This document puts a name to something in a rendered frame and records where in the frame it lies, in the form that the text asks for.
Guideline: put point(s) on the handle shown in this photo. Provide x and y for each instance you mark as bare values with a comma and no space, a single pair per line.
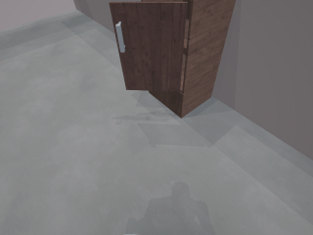
120,37

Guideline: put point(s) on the cupboard door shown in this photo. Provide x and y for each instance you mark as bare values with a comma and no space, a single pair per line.
153,34

